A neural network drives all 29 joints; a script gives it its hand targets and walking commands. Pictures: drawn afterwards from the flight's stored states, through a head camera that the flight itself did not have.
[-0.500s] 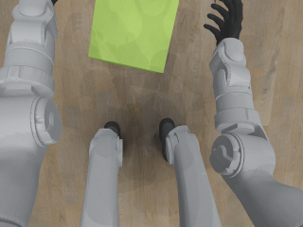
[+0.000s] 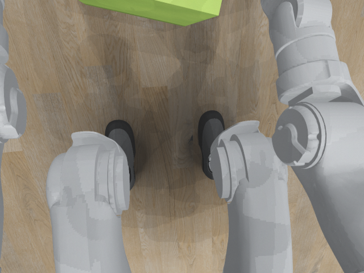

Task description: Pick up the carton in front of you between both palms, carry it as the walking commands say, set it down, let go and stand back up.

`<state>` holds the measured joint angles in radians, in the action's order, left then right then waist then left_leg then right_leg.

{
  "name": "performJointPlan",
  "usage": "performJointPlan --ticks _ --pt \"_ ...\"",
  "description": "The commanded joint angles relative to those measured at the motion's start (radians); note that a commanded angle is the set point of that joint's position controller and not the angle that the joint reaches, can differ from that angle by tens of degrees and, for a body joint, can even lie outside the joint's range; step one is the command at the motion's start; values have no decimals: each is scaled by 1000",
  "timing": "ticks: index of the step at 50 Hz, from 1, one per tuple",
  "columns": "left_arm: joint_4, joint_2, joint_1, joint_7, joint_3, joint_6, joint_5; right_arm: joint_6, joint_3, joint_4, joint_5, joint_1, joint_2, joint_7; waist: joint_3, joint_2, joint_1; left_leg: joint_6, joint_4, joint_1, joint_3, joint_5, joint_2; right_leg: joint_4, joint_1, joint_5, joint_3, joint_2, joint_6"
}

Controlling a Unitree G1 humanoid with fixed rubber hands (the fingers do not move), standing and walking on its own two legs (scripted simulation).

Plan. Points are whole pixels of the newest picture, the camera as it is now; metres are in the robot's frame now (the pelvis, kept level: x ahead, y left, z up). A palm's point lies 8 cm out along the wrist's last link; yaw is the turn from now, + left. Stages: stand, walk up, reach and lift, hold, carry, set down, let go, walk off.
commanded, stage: reach and lift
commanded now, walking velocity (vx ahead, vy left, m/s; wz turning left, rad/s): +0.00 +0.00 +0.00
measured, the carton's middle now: out of the picture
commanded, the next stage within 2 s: none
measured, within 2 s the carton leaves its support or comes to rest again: leaves its support in 0.84 s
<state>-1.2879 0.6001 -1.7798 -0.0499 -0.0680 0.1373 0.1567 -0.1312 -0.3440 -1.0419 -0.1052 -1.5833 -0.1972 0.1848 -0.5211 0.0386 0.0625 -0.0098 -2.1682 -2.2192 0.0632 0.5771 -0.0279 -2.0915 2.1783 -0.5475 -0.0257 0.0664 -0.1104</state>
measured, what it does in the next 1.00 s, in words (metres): stands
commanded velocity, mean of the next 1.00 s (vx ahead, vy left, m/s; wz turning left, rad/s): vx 0.00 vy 0.00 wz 0.00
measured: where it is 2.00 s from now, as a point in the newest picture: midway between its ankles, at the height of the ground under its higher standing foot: (169, 161)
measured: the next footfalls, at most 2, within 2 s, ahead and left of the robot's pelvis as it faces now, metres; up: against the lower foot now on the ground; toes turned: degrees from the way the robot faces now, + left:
none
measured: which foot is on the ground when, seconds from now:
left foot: down 0.00-1.00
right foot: down 0.00-1.00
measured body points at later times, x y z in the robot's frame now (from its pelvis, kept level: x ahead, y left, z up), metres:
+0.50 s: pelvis +0.00 +0.00 -0.01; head +0.39 +0.05 +0.20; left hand +0.61 +0.19 -0.20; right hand +0.57 -0.11 -0.19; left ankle +0.11 +0.11 -0.35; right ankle +0.13 -0.14 -0.35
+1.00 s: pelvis +0.01 -0.01 +0.00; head +0.36 +0.06 +0.28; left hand +0.58 +0.20 -0.13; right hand +0.57 -0.10 -0.12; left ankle +0.11 +0.12 -0.35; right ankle +0.13 -0.15 -0.35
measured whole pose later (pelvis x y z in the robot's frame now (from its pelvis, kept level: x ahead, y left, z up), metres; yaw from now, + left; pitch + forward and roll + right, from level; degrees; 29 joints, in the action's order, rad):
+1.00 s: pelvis +0.01 -0.01 +0.00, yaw +2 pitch +39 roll -5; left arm -0.94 0.36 -1.47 0.03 0.07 0.34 0.02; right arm -0.27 -0.46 -0.69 -0.05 -1.28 -0.01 0.24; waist -0.22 0.06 0.02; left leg 0.03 -2.17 -2.25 0.08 0.61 -0.08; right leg -2.11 2.21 -0.60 -0.06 0.13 -0.12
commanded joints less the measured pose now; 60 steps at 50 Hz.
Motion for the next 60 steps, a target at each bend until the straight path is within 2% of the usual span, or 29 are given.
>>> performJointPlan --ticks 1,5,8,12,17,22,24,25,26,27,29,31,33,35,39,44,47,50,53,55,57,60 --pt "123 135 -376 10 -12 -39 26 41 23 114 -26 -282 -136 8 1333 -130 23 17 152 645 -4 -358 34 44 -589 373 129 -15 33" --pt "120 116 -330 7 -50 -44 41 49 43 118 -59 -222 -97 18 1367 -150 26 20 118 681 -10 -453 32 23 -624 459 134 -1 38" --pt "112 94 -292 5 -59 -37 40 44 45 108 -64 -160 -73 23 1399 -179 24 24 111 735 -16 -479 30 22 -601 462 147 10 37" --pt "81 67 -251 3 -40 -32 19 40 20 88 -41 -127 -51 19 1307 -180 24 25 120 673 -13 -430 29 30 -535 412 145 15 40" --pt "98 49 -276 4 -30 -34 3 43 6 92 -21 -160 -42 17 1253 -172 20 20 134 610 -10 -360 29 34 -537 370 136 16 45" --pt "121 -82 -333 -16 -58 -19 -2 31 33 88 -25 -230 75 4 1197 -168 12 22 151 598 -14 -274 19 48 -556 304 134 26 47" --pt "113 -228 -353 -54 -59 -3 -16 17 16 74 22 -252 188 -21 1147 -171 30 24 149 577 -21 -225 5 47 -576 273 135 38 53" --pt "123 -361 -377 -86 -70 7 -28 6 15 85 50 -279 307 -48 1121 -171 43 21 147 564 -24 -209 -5 45 -585 263 136 48 58" --pt "128 -556 -406 -132 -102 20 -33 -10 49 98 59 -343 495 -92 1102 -175 26 17 143 549 -31 -224 -17 37 -575 272 134 56 64" --pt "109 -696 -384 -175 -92 37 -49 -29 60 107 75 -389 619 -138 1077 -174 15 10 139 531 -35 -230 -28 28 -554 268 135 62 68" --pt "125 -867 -326 -234 -58 58 -74 -57 77 126 86 -438 777 -210 1056 -149 -9 -9 136 495 -45 -244 -40 17 -506 261 140 74 70" --pt "164 -964 -280 -259 -29 67 -83 -74 94 148 81 -439 864 -249 1056 -126 -27 -19 133 467 -51 -280 -44 6 -484 286 144 81 73" --pt "201 -1019 -261 -270 -13 74 -83 -84 112 158 64 -431 918 -266 1075 -108 -43 -22 131 453 -50 -316 -43 -3 -478 316 144 84 76" --pt "242 -1054 -256 -273 -17 79 -79 -89 140 176 42 -434 960 -273 1126 -97 -51 -24 129 478 -50 -349 -41 -7 -467 339 147 88 75" --pt "362 -1117 -279 -257 -72 81 -43 -89 217 222 -23 -454 1016 -272 1332 -132 -67 -13 116 645 -59 -490 -43 -8 -461 412 154 89 74" --pt "607 -1214 -360 -212 -168 95 32 -106 360 388 -100 -522 1072 -239 1802 -192 -49 6 111 997 -66 -738 -57 30 -501 511 170 97 61" --pt "676 -1305 -330 -191 -178 133 27 -135 408 499 -84 -535 1091 -232 2012 -237 -35 23 146 1142 -72 -805 -71 80 -513 504 173 108 58" --pt "605 -1388 -216 -175 -149 175 -17 -162 419 538 -31 -502 1104 -231 1941 -228 -24 36 228 1056 -96 -690 -91 149 -487 423 184 121 53" --pt "445 -1425 -103 -185 -39 205 -122 -186 330 455 66 -442 1118 -252 1685 -178 -12 41 324 795 -127 -419 -107 225 -474 280 185 122 57" --pt "357 -1423 -69 -199 50 213 -197 -202 243 379 141 -398 1119 -266 1516 -154 -3 32 383 641 -138 -253 -114 280 -462 184 178 121 59" --pt "316 -1411 -56 -208 115 214 -246 -211 191 343 190 -369 1119 -277 1459 -143 -5 22 430 594 -137 -179 -118 329 -473 139 168 120 63" --pt "302 -1397 -63 -212 169 207 -284 -216 164 326 220 -359 1129 -289 1458 -125 -17 12 480 599 -133 -151 -120 381 -502 121 156 118 63"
